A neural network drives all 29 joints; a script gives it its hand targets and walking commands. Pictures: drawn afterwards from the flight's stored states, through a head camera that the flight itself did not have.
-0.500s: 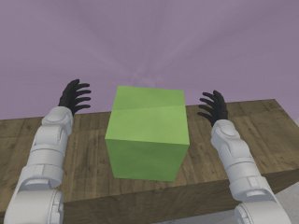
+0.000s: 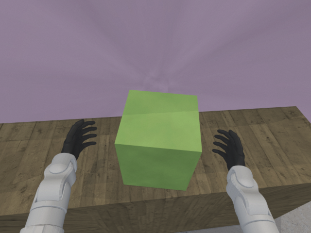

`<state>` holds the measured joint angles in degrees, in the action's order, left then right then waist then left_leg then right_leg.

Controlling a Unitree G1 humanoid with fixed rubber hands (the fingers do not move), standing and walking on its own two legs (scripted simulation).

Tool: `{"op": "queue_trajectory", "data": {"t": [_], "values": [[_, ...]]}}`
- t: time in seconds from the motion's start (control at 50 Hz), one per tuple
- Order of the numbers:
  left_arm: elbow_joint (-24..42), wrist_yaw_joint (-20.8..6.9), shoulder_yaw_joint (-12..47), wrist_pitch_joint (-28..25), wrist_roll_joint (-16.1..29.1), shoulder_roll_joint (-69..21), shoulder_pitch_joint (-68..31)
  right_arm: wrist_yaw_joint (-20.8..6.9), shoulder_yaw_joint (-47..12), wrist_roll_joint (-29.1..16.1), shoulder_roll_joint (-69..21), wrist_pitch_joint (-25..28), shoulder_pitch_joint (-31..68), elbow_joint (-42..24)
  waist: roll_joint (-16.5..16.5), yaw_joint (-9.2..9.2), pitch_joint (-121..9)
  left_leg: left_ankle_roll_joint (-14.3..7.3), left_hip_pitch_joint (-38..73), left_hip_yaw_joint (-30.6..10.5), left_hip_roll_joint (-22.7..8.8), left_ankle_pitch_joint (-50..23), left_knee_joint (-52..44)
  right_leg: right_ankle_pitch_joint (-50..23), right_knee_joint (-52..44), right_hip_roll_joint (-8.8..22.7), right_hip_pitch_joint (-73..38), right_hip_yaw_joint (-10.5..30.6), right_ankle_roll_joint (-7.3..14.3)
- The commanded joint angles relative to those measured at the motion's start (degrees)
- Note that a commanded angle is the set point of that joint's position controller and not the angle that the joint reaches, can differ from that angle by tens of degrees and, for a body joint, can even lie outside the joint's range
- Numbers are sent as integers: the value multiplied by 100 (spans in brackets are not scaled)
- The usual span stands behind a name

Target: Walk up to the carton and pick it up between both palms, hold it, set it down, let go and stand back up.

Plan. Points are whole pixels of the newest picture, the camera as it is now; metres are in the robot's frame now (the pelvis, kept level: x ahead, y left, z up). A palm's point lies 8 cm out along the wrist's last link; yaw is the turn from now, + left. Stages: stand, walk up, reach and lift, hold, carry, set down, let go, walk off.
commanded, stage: set down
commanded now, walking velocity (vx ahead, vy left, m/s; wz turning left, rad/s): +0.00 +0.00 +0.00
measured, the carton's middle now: (158, 142) +0.38 -0.02 -0.03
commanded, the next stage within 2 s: let go in 1.96 s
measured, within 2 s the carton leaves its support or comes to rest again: neither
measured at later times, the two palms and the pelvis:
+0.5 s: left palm (66, 193) +0.22 +0.23 -0.01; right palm (231, 195) +0.20 -0.19 -0.02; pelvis +0.02 +0.00 +0.00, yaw +1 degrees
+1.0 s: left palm (63, 221) +0.17 +0.23 -0.05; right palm (231, 212) +0.17 -0.19 -0.05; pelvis +0.01 +0.01 -0.01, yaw +1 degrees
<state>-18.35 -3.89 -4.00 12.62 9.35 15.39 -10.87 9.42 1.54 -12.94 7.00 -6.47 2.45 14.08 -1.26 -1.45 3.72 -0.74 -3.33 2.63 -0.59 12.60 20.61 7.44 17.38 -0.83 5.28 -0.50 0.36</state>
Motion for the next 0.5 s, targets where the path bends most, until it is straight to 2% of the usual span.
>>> {"op": "queue_trajectory", "data": {"t": [0.0, 0.02, 0.04, 0.08, 0.12, 0.14, 0.16, 0.2, 0.22, 0.24, 0.26, 0.28, 0.32, 0.34, 0.36, 0.38, 0.4, 0.42, 0.44, 0.48], "values": [[1199, -47, -113, -577, 11, 658, -626, -24, 225, 181, 412, 571, 354, -1412, 350, 9, -1137, 257, -81, -79, 103, -1396, -200, -648, -105, -100, -584, 96, 141], [1313, -28, -37, -711, 41, 622, -421, -46, 237, 211, 354, 666, 104, -1526, 455, 12, -1190, 257, -96, -77, 91, -1348, -208, -610, -89, -85, -588, 109, 175], [1227, 8, -29, -813, 90, 730, -637, -75, 294, 305, 391, 698, 377, -1591, 439, 53, -1082, 226, -276, -67, 79, -1002, -255, -240, -91, -66, -468, 114, 190], [1398, 133, 66, -1116, 313, 879, -658, -136, 314, 377, 302, 813, 415, -1968, 397, 163, -1314, 149, -567, -60, 43, -564, -304, -18, -3, -11, -475, 172, 166], [1257, 188, 278, -1397, 479, 823, -331, -191, 286, 463, 242, 855, 94, -1872, 232, 96, -1302, 86, -788, -163, -26, -310, -343, -3, 89, 14, -544, 248, 177], [1244, 194, 288, -1548, 537, 925, -306, -176, 297, 476, 176, 889, 0, -1869, 258, 98, -1450, 77, -808, -169, -9, -229, -325, 19, 93, 53, -522, 304, 177], [1208, 189, 334, -1706, 634, 984, -170, -162, 272, 500, 156, 955, -116, -1903, 181, 87, -1554, 64, -894, -193, -18, -253, -299, -67, 136, 81, -545, 338, 163], [1113, 191, 440, -1923, 735, 1040, -206, -162, 171, 469, 147, 996, -61, -1784, 273, 107, -1693, 88, -973, -226, -22, -441, -221, -241, 204, 112, -581, 394, 179], [1069, 174, 395, -2042, 720, 1038, 176, -176, 58, 400, 117, 1058, -399, -1702, 261, 161, -1649, 99, -924, -261, -28, -634, -193, -400, 202, 123, -653, 421, 182], [955, 139, 377, -2139, 609, 992, 580, -180, 8, 369, 75, 1113, -863, -1382, 308, 125, -1519, 142, -794, -285, -35, -861, -189, -528, 182, 123, -722, 423, 201], [955, 89, 328, -2187, 569, 1075, 383, -153, -26, 351, 100, 1158, -643, -1379, 352, 140, -1597, 167, -785, -240, 3, -1024, -134, -597, 140, 145, -736, 458, 183], [642, 38, 394, -2246, 508, 950, 907, -134, -61, 367, 46, 1258, -1127, -976, 298, 72, -1303, 180, -686, -306, 5, -1072, -107, -693, 127, 117, -727, 413, 197], [513, -64, 422, -2251, 422, 947, 757, -79, -23, 345, 57, 1402, -919, -775, 421, 6, -1063, 237, -573, -354, -16, -1128, -82, -604, 54, 120, -564, 421, 234], [539, -93, 398, -2296, 344, 879, 1527, -57, -72, 348, 11, 1571, -1530, -685, 318, 94, -887, 246, -396, -382, -9, -1391, -22, -836, 68, 67, -610, 345, 223], [725, -117, 397, -2329, 310, 894, 1406, -43, -47, 305, 52, 1719, -1431, -758, 400, 95, -879, 289, -307, -385, -3, -1573, 11, -899, 58, 56, -544, 326, 220], [577, -152, 423, -2341, 377, 967, 1300, -5, -14, 370, 71, 1812, -1265, -718, 301, 39, -765, 248, -367, -346, 42, -1400, 25, -790, 15, 75, -499, 340, 191], [624, -167, 393, -2405, 362, 904, 1733, -12, -84, 354, 1, 1959, -1659, -694, 230, 139, -685, 237, -326, -349, 32, -1419, 15, -854, 32, 71, -546, 318, 187], [747, -147, 416, -2435, 426, 992, 1363, -25, -1, 384, 76, 2066, -1185, -896, 281, 157, -720, 256, -383, -328, 29, -1447, 40, -794, 64, 53, -467, 295, 192], [800, -118, 454, -2524, 370, 915, 1803, -45, -30, 388, 28, 2180, -1646, -829, 370, 184, -618, 281, -298, -317, 35, -1526, 69, -834, 87, 47, -503, 292, 218], [925, -63, 505, -2786, 431, 958, 1773, -146, -35, 398, 30, 2425, -1592, -941, 431, 244, -804, 302, -392, -318, 23, -1619, 122, -765, 154, 44, -463, 294, 260]]}}
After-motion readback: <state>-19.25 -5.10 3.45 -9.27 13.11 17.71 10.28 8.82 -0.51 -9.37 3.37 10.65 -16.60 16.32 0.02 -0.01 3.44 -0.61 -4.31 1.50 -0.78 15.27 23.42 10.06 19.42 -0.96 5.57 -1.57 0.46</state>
